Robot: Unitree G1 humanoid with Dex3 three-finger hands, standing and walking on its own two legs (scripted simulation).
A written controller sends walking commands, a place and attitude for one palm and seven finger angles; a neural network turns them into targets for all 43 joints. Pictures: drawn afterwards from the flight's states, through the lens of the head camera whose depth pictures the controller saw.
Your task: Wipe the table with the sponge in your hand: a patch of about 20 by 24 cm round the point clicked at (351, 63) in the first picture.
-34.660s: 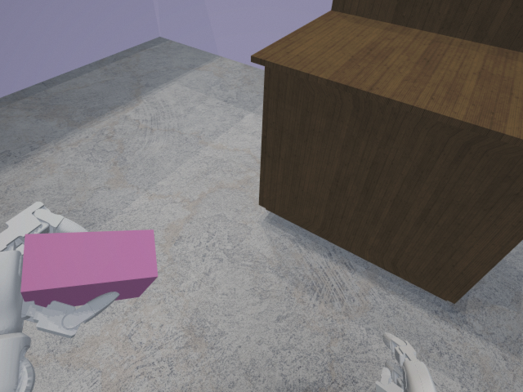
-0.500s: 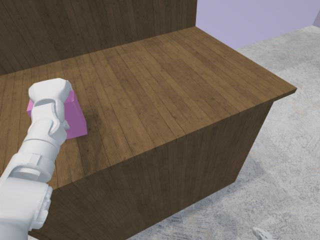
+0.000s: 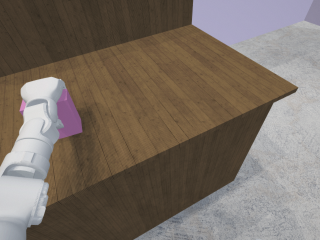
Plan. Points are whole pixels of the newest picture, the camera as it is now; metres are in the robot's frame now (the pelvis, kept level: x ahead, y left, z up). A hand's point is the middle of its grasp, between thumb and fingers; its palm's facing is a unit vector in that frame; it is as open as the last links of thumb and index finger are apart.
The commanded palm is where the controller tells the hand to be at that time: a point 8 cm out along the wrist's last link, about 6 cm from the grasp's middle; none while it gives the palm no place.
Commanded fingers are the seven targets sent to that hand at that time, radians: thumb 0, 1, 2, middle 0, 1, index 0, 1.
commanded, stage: slide back across to the first lane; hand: left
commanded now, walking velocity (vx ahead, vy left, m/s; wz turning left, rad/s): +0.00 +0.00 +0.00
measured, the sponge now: (57, 121) +0.40 +0.31 +0.09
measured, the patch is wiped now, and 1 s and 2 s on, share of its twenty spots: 0.95 0.95 0.95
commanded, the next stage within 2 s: wipe back along the first lane in 0.46 s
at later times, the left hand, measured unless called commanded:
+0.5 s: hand (15, 116) +0.37 +0.38 +0.14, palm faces -0.09 +0.03 -1.00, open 9.7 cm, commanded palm +0.35 +0.38 +0.20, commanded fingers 0.00 0.10 1.30 -1.20 -1.60 -1.20 -1.60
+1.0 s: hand (15, 130) +0.33 +0.36 +0.14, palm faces +0.02 +0.00 -1.00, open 9.7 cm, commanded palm +0.30 +0.35 +0.18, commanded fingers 0.00 0.10 1.30 -1.20 -1.60 -1.20 -1.60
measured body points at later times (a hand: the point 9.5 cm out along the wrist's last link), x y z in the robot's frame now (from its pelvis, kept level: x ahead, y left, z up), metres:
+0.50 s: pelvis +0.01 +0.02 +0.00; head +0.03 +0.00 +0.45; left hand +0.37 +0.38 +0.20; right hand +0.22 -0.21 -0.10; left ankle -0.01 +0.10 -0.74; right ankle -0.02 -0.09 -0.74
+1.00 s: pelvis -0.01 +0.03 +0.00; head -0.01 +0.01 +0.45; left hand +0.32 +0.36 +0.19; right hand +0.19 -0.19 -0.11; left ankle -0.01 +0.10 -0.74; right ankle -0.02 -0.09 -0.74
